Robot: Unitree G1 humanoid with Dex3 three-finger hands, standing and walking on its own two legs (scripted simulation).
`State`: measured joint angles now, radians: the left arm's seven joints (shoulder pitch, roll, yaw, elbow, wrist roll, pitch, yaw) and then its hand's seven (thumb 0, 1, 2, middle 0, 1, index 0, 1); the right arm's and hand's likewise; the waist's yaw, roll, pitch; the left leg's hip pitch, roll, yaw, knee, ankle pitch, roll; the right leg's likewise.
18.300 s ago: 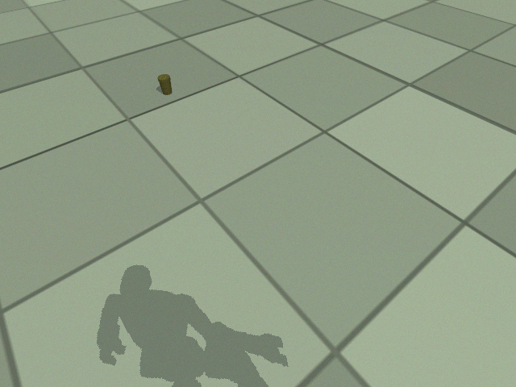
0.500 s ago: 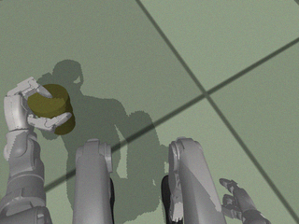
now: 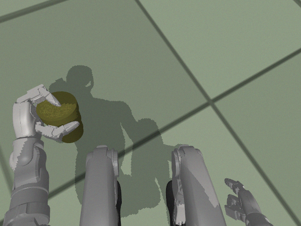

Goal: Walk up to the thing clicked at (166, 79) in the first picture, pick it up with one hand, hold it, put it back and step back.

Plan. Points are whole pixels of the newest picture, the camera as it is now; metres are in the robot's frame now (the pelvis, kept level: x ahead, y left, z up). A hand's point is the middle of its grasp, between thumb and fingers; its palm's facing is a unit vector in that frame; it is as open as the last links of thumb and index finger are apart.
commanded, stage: lift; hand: left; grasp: from the side
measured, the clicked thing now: (64, 120) +0.38 +0.23 -0.06
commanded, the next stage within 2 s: hold in 1.68 s
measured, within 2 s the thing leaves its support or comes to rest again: neither
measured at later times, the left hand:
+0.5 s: hand (11, 81) +0.37 +0.23 +0.16, palm faces +0.22 -0.97 -0.05, open 8.0 cm
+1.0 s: hand out of the picture +0.37 +0.22 +0.27, palm faces +0.19 -0.98 -0.05, open 7.9 cm
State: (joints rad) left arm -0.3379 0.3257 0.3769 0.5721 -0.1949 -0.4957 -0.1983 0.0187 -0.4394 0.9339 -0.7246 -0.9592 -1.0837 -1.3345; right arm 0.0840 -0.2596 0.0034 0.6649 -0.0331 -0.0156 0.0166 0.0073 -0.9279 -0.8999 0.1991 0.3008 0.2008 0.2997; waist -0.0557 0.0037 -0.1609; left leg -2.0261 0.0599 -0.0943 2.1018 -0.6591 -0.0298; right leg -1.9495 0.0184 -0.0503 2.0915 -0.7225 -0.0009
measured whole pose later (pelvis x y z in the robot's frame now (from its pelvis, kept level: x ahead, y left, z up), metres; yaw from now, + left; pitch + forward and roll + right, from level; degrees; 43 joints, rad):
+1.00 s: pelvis +0.05 +0.01 +0.25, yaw +4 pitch +17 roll -2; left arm -0.10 0.23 0.16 0.38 -0.17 -0.33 -0.05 0.02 -0.41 0.91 -0.70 -0.98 -1.12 -1.34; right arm 0.22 -0.23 0.01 0.65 0.01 -0.07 -0.04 0.01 -0.91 -0.90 0.20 0.30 0.20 0.30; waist -0.04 0.02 -0.12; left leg -1.02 0.05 -0.04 1.22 -0.50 -0.02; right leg -0.94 0.00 -0.04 1.19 -0.55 0.01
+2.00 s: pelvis +0.08 +0.01 +0.30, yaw +5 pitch +8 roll -1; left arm -0.11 0.19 0.13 0.46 -0.16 -0.35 -0.03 0.02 -0.42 0.91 -0.70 -0.98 -1.12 -1.34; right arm 0.24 -0.22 0.01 0.66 -0.01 -0.03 -0.04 0.01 -0.93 -0.90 0.20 0.30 0.20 0.30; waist -0.03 0.01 -0.05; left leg -0.63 0.05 -0.02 0.90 -0.42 -0.02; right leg -0.56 0.00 -0.03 0.87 -0.45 0.01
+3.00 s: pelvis +0.07 +0.01 +0.31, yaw +5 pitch +5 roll -1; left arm -0.09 0.19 0.13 0.46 -0.17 -0.36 -0.03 0.02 -0.41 0.91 -0.70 -0.98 -1.13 -1.34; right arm 0.23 -0.22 0.01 0.67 0.00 -0.05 -0.04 0.01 -0.92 -0.91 0.20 0.30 0.20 0.30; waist -0.02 0.01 -0.02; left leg -0.54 0.04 -0.01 0.82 -0.37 -0.02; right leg -0.48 -0.01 -0.03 0.81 -0.41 0.01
